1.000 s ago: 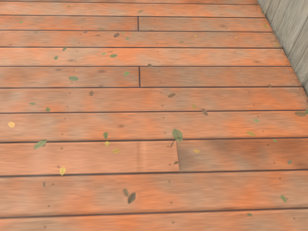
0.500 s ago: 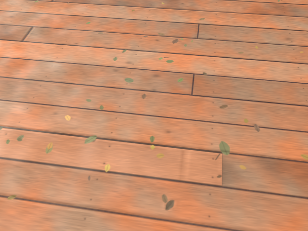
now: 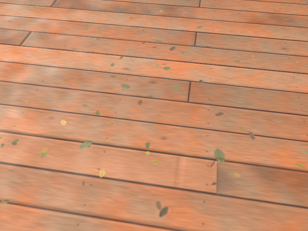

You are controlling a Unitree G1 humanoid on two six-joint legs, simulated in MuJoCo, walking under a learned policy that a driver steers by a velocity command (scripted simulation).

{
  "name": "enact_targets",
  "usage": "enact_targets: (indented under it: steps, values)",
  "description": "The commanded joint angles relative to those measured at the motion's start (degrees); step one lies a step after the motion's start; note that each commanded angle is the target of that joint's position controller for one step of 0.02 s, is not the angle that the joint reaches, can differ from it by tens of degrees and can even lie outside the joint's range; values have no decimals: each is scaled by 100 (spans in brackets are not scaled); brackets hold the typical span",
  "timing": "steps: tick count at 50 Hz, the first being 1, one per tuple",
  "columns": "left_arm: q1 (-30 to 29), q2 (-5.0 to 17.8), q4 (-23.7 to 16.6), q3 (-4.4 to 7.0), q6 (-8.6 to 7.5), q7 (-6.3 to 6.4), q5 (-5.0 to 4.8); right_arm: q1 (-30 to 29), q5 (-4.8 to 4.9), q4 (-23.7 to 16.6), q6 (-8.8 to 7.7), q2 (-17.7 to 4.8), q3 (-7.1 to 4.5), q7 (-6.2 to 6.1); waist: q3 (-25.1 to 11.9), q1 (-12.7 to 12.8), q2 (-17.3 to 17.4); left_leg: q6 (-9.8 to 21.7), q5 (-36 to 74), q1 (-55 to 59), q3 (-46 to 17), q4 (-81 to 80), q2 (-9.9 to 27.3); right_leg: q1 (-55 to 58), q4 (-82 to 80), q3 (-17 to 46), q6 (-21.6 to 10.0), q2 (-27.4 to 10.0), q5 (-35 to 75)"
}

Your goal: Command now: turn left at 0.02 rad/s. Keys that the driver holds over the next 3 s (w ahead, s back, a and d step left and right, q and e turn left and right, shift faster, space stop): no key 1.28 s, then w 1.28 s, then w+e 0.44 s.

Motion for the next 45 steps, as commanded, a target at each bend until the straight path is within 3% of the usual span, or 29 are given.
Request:
enact_targets:
  steps: [1, 22, 45]
  values:
    - [-116, 650, -177, 130, -71, 20, -6, 4, 3, -293, -73, -655, -167, -41, -272, 12, 0, 123, 1283, 213, -294, -394, 339, -105, -567, 357, -138, -342, 756]
    - [90, 667, 648, 66, -64, 79, -25, 117, 41, 562, -87, -570, -139, -123, -92, 64, -15, 7, 1231, 331, -110, -578, 278, -110, -854, 386, -191, -285, 607]
    - [499, 567, 882, 17, -34, 122, -39, 230, 68, 1517, -111, -479, -11, -152, -7, 68, -23, -40, 1103, 237, 15, -700, 267, -35, -955, 361, -249, -229, 769]
Next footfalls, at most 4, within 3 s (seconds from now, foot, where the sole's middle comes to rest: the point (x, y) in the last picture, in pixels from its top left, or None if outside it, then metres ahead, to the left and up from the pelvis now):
1.60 left None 0.11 0.14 -0.77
2.08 right None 0.48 -0.09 -0.77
2.60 left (130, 173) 0.79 0.15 -0.77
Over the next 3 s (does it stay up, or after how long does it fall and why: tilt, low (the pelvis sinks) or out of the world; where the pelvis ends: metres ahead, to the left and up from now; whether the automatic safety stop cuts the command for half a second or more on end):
stays up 0.82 0.06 0.01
